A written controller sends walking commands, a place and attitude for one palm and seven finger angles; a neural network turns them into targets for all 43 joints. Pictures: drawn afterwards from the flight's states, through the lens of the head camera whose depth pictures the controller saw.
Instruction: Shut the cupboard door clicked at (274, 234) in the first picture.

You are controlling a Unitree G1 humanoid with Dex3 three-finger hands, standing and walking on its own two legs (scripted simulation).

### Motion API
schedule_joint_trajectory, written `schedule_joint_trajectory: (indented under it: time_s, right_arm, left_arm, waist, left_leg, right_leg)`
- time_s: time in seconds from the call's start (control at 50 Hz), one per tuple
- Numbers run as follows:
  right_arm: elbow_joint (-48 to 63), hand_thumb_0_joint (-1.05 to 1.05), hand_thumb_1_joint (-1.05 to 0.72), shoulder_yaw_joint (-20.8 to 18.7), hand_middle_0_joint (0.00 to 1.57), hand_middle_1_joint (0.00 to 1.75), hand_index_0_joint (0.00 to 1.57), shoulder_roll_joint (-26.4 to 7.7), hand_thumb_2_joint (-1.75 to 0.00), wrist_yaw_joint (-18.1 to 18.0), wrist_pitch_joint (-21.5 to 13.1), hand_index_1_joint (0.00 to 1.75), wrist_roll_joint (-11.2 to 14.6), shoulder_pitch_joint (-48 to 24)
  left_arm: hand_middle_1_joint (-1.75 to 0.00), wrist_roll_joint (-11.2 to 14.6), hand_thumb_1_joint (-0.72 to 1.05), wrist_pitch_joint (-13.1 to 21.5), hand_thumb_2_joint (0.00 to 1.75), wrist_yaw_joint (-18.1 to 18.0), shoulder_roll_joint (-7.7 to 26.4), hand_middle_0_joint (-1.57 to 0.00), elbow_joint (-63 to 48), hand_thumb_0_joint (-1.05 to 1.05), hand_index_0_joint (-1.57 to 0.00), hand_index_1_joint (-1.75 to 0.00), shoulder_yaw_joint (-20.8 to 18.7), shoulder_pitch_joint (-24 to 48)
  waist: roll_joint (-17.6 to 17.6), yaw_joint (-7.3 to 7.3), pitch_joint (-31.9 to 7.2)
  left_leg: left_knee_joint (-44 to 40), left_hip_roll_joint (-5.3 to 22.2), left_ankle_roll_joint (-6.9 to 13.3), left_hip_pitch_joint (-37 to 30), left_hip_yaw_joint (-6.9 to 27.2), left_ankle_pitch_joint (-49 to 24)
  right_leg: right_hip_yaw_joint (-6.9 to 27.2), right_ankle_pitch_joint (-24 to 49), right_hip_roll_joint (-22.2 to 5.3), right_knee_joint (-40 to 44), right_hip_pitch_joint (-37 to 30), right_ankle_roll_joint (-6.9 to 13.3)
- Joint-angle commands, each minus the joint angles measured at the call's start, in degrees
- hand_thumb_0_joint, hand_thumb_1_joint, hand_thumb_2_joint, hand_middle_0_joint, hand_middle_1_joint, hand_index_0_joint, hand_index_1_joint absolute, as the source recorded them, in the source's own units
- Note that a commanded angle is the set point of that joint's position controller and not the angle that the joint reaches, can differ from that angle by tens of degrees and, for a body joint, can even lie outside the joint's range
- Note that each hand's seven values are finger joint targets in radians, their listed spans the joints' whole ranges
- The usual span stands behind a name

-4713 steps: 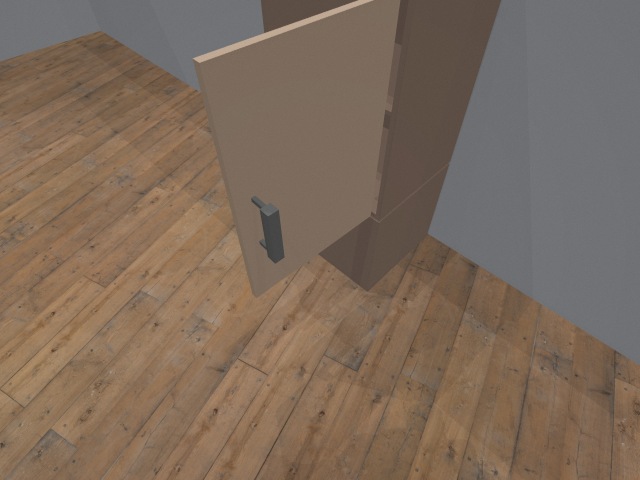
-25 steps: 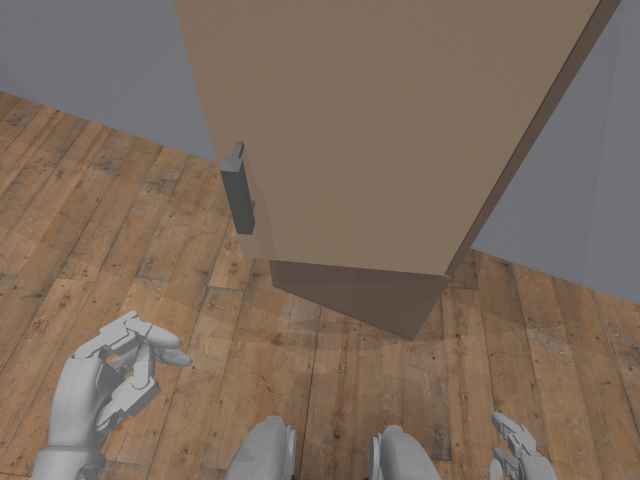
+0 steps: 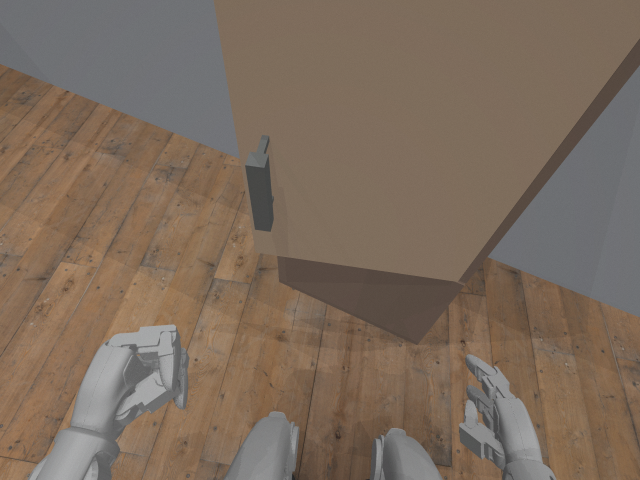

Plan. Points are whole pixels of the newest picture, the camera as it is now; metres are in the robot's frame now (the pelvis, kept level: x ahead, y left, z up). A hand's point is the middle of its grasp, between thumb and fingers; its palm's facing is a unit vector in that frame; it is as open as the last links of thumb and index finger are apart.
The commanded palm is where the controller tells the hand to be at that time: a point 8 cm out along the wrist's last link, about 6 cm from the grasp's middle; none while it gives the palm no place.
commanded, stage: raise the hand and make a fist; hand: left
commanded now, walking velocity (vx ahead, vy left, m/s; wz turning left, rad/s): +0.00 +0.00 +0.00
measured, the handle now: (264, 184) +0.51 +0.14 +0.02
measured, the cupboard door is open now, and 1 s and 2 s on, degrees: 18 18 18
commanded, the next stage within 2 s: bring the fist close to the handle in 0.50 s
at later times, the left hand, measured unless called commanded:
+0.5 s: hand (186, 366) +0.23 +0.17 +0.05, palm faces -0.04 -1.00 -0.05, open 3.1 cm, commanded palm +0.20 +0.22 +0.05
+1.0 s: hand (235, 320) +0.29 +0.13 +0.04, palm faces -0.12 -0.99 -0.01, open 3.2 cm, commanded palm +0.28 +0.19 +0.04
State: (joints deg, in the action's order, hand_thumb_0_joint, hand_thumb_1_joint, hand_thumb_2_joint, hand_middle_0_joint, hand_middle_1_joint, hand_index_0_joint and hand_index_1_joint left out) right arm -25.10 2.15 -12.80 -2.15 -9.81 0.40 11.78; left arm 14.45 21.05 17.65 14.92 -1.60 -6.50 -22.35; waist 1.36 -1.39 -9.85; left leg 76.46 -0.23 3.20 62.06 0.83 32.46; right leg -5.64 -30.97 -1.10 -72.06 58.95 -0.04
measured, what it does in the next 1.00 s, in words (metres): stands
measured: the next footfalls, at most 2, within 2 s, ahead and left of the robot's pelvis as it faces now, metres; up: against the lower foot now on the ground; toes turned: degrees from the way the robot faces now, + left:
none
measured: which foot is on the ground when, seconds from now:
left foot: down 0.00-1.00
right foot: down 0.00-1.00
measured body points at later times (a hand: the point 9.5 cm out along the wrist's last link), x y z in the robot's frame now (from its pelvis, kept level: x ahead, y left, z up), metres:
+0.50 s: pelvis +0.00 -0.02 +0.00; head +0.08 -0.01 +0.44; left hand +0.22 +0.22 +0.06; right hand +0.19 -0.26 -0.08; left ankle +0.04 +0.08 -0.62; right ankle +0.04 -0.13 -0.62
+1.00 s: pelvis +0.00 -0.01 -0.01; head +0.09 -0.01 +0.43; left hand +0.29 +0.19 +0.04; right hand +0.18 -0.25 -0.09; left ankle +0.04 +0.08 -0.62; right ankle +0.04 -0.13 -0.62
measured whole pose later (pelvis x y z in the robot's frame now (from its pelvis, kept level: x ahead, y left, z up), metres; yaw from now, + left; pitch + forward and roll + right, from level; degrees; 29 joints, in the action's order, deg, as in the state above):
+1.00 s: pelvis +0.00 -0.01 -0.01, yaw -1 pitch +20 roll -3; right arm -28.0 1.0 -14.1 -2.2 -7.6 0.3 13.8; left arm 13.1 19.9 12.7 12.8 4.6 -4.1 -8.1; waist 2.3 0.9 -10.4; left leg 77.5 0.5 2.1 64.5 0.5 33.1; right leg -5.1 -32.0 -0.4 -74.3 62.4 1.0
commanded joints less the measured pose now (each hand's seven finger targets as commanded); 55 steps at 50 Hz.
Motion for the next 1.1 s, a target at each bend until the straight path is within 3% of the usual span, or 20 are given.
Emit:
schedule_joint_trajectory:
  time_s: [0.0, 0.02, 0.08, 0.12, 0.18, 0.22, 0.26, 0.32, 0.4, 0.46, 0.58, 0.6, 0.62, 0.68, 0.72, 0.8, 0.86, 0.92, 1.0, 1.08]
  right_arm:
    - [7.54, 0.0, -0.9, -4.59, 0.2, 0.3, 0.2, -8.59, -0.9, -0.51, -3.06, 0.3, 0.24, -0.5]
    - [7.27, 0.0, -0.9, -4.72, 0.2, 0.3, 0.2, -8.68, -0.9, -0.46, -3.04, 0.3, 0.18, -0.29]
    - [6.59, 0.0, -0.9, -4.92, 0.2, 0.3, 0.2, -9.02, -0.9, 0.03, -2.53, 0.3, 0.43, -0.14]
    - [6.78, 0.0, -0.9, -5.04, 0.2, 0.3, 0.2, -9.38, -0.9, -0.14, -2.29, 0.3, 0.82, 0.0]
    - [7.49, 0.0, -0.9, -5.32, 0.2, 0.3, 0.2, -9.8, -0.9, -0.61, -2.45, 0.3, 1.32, 0.13]
    - [7.66, 0.0, -0.9, -5.23, 0.2, 0.3, 0.2, -9.64, -0.9, -1.0, -2.77, 0.3, 1.12, -0.04]
    - [7.52, 0.0, -0.9, -5.25, 0.2, 0.3, 0.2, -8.88, -0.9, -1.07, -3.22, 0.3, 0.84, -0.1]
    - [6.81, 0.0, -0.9, -5.1, 0.2, 0.3, 0.2, -8.28, -0.9, -0.96, -3.2, 0.3, 0.41, -0.15]
    - [6.41, 0.0, -0.9, -5.2, 0.2, 0.3, 0.2, -8.65, -0.9, -0.42, -2.29, 0.3, 0.66, -0.26]
    - [7.2, 0.0, -0.9, -5.47, 0.2, 0.3, 0.2, -9.2, -0.9, -0.63, -1.74, 0.3, 1.22, 0.05]
    - [7.67, 0.0, -0.9, -5.13, 0.2, 0.3, 0.2, -8.41, -0.9, -1.43, -1.99, 0.3, 1.01, 0.0]
    - [7.51, 0.0, -0.9, -4.79, 0.2, 0.3, 0.2, -8.28, -0.9, -1.4, -2.13, 0.3, 0.78, 0.02]
    - [6.55, 0.0, -0.9, -4.69, 0.2, 0.3, 0.2, -8.54, -0.9, -1.54, -2.2, 0.3, 0.54, 0.42]
    - [5.38, 0.0, -0.9, -4.49, 0.2, 0.3, 0.2, -8.96, -0.9, -1.24, -2.48, 0.3, 0.29, 0.46]
    - [5.4, 0.0, -0.9, -4.55, 0.2, 0.3, 0.2, -9.52, -0.9, -1.09, -2.41, 0.3, 0.49, 0.87]
    - [6.49, 0.0, -0.9, -4.82, 0.2, 0.3, 0.2, -9.89, -0.9, -0.67, -1.98, 0.3, 0.92, 1.14]
    - [6.26, 0.0, -0.9, -4.81, 0.2, 0.3, 0.2, -9.85, -0.9, -0.61, -1.25, 0.3, 0.69, 1.24]
    - [5.47, 0.0, -0.9, -4.59, 0.2, 0.3, 0.2, -9.46, -0.9, -0.49, -0.55, 0.3, 0.27, 1.42]
    - [4.11, 0.0, -0.9, -4.33, 0.2, 0.3, 0.2, -9.25, -0.9, 0.26, 0.57, 0.3, -0.03, 1.23]
    - [3.3, 0.0, -0.9, -4.65, 0.2, 0.3, 0.2, -9.8, -0.9, 0.57, 1.03, 0.3, 0.09, 1.84]
  left_arm:
    - [-1.5, 3.58, 0.9, 7.59, 0.9, -1.19, 6.86, -1.3, -17.55, 0.0, -1.3, -1.5, -7.4, 1.91]
    - [-1.5, 3.44, 0.9, 7.59, 0.9, -1.58, 7.5, -1.3, -16.7, 0.0, -1.3, -1.5, -8.36, 1.22]
    - [-1.5, 2.81, 0.9, 6.03, 0.9, -0.59, 4.76, -1.3, -11.92, 0.0, -1.3, -1.5, -5.28, -0.49]
    - [-1.5, 2.62, 0.9, 3.93, 0.9, 0.64, 3.53, -1.3, -7.69, 0.0, -1.3, -1.5, -3.81, -1.31]
    - [-1.5, 3.35, 0.9, 2.65, 0.9, 1.95, 5.37, -1.3, -8.89, 0.0, -1.3, -1.5, -4.83, 0.99]
    - [-1.5, 3.87, 0.9, 3.48, 0.9, 1.47, 8.15, -1.3, -11.62, 0.0, -1.3, -1.5, -7.45, 2.54]
    - [-1.5, 4.41, 0.9, 5.73, 0.9, 0.49, 8.57, -1.3, -15.66, 0.0, -1.3, -1.5, -8.49, 2.68]
    - [-1.5, 4.47, 0.9, 8.23, 0.9, -1.59, 8.26, -1.3, -15.52, 0.0, -1.3, -1.5, -9.13, 1.51]
    - [-1.5, 3.15, 0.9, 7.19, 0.9, -1.48, 4.87, -1.3, -9.74, 0.0, -1.3, -1.5, -5.41, -0.74]
    - [-1.5, 2.79, 0.9, 4.93, 0.9, 0.16, 4.88, -1.3, -7.96, 0.0, -1.3, -1.5, -4.42, -0.62]
    - [-1.5, 4.31, 0.9, 6.67, 0.9, 0.3, 7.62, -1.3, -14.24, 0.0, -1.3, -1.5, -7.48, 2.9]
    - [-1.5, 4.36, 0.9, 7.4, 0.9, -0.14, 6.52, -1.3, -14.3, 0.0, -1.3, -1.5, -6.27, 5.1]
    - [-1.5, 4.1, 0.9, 8.12, 0.9, -0.9, 7.73, -1.3, -14.1, 0.0, -1.3, -1.5, -7.15, 8.37]
    - [-1.5, 2.81, 0.9, 8.68, 0.9, -1.34, 5.16, -1.3, -8.81, 0.0, -1.3, -1.5, -4.49, 11.27]
    - [-1.5, 2.56, 0.9, 7.47, 0.9, -0.68, 4.67, -1.3, -6.05, 0.0, -1.3, -1.5, -3.55, 11.71]
    - [-1.5, 1.45, 0.9, 3.88, 0.9, -0.22, 3.7, -1.3, -8.6, 0.0, -1.3, -1.5, -0.38, 13.5]
    - [-1.5, 0.55, 0.9, 2.34, 0.9, -2.64, 4.98, -1.3, -9.5, 0.0, -1.3, -1.5, -1.61, 18.39]
    - [-1.5, 0.2, 0.9, 2.79, 0.9, -6.26, 6.05, -1.3, -6.24, 0.0, -1.3, -1.5, -4.54, 20.11]
    - [-1.5, -1.96, 0.9, 3.9, 0.9, -8.87, 2.94, -1.3, 0.85, 0.0, -1.3, -1.5, -1.88, 26.13]
    - [-1.5, -3.68, 0.9, 4.37, 0.9, -8.35, 0.63, -1.3, 3.21, 0.0, -1.3, -1.5, 2.53, 32.8]
  waist:
    - [6.88, -0.16, -15.77]
    - [5.82, -0.39, -16.4]
    - [4.36, 1.17, -13.9]
    - [0.22, 1.89, -11.42]
    - [-1.22, 1.91, -12.4]
    - [-0.15, 0.91, -13.89]
    - [1.68, 0.25, -16.64]
    - [3.04, -0.1, -15.45]
    - [1.7, 1.5, -11.51]
    - [-0.81, 2.0, -11.08]
    - [-0.46, 1.25, -14.8]
    - [0.88, 1.81, -13.64]
    - [0.81, 2.43, -12.93]
    - [1.4, 3.39, -11.06]
    - [0.83, 3.3, -11.92]
    - [3.48, 2.44, -17.35]
    - [1.87, 2.67, -18.99]
    - [-0.4, 2.18, -17.41]
    - [-0.42, 3.54, -14.47]
    - [1.71, 4.47, -16.97]
  left_leg:
    - [-15.62, 0.23, -4.6, -16.36, 5.88, -13.66]
    - [-15.21, 0.29, -4.47, -15.65, 6.07, -15.28]
    - [-14.42, 0.35, -4.05, -13.23, 5.24, -13.81]
    - [-14.37, 0.16, -3.19, -10.26, 5.03, -11.56]
    - [-13.69, -0.18, -2.49, -8.55, 3.92, -9.28]
    - [-13.16, -0.28, -2.38, -8.41, 3.64, -10.45]
    - [-12.71, -0.25, -2.56, -10.63, 3.25, -13.52]
    - [-12.15, -0.35, -2.56, -9.58, 2.97, -13.48]
    - [-12.18, -0.29, -2.46, -7.56, 2.66, -9.59]
    - [-11.89, -0.25, -2.0, -6.36, 2.25, -8.55]
    - [-10.19, -0.22, -1.8, -6.8, 1.74, -11.36]
    - [-9.86, -0.31, -1.8, -6.58, 1.83, -10.73]
    - [-9.28, -0.13, -1.72, -6.23, 2.23, -10.77]
    - [-8.63, -0.09, -1.87, -5.2, 2.52, -8.33]
    - [-8.93, -0.15, -1.71, -4.86, 2.76, -8.05]
    - [-11.29, -0.07, -1.83, -9.94, 3.13, -11.33]
    - [-11.53, 0.12, -1.81, -11.06, 3.45, -13.05]
    - [-11.39, 0.0, -1.88, -8.88, 3.28, -12.48]
    - [-11.77, 0.01, -2.06, -7.38, 3.17, -9.12]
    - [-12.73, 0.26, -2.24, -11.13, 3.91, -9.76]
  right_leg:
    - [0.94, 8.26, 3.2, 7.03, -6.0, 2.97]
    - [0.86, 9.03, 3.35, 6.55, -6.56, 3.07]
    - [0.74, 8.57, 3.11, 7.22, -5.72, 2.56]
    - [1.0, 7.33, 3.25, 8.46, -6.56, 2.49]
    - [2.57, 5.26, 2.69, 10.07, -8.44, 2.1]
    - [3.21, 5.48, 2.84, 9.77, -9.76, 2.47]
    - [3.43, 8.41, 2.64, 8.9, -10.66, 2.56]
    - [3.57, 7.89, 2.89, 8.52, -10.05, 2.74]
    - [3.56, 4.6, 2.56, 9.45, -7.56, 2.25]
    - [4.75, 3.3, 2.34, 11.06, -8.72, 1.94]
    - [6.41, 5.82, 2.09, 10.77, -11.95, 1.94]
    - [6.3, 5.26, 2.16, 10.63, -10.45, 1.92]
    - [5.76, 5.15, 2.53, 9.89, -9.21, 2.19]
    - [5.22, 2.89, 2.47, 9.1, -5.08, 2.1]
    - [5.07, 2.69, 2.58, 9.01, -5.5, 2.25]
    - [3.72, 7.66, 2.27, 8.38, -7.23, 2.23]
    - [3.24, 9.64, 2.32, 8.0, -7.6, 2.0]
    - [3.23, 8.93, 2.54, 8.04, -8.29, 2.08]
    - [3.09, 6.07, 2.1, 8.36, -5.86, 1.91]
    - [2.78, 7.32, 1.92, 8.2, -4.28, 2.16]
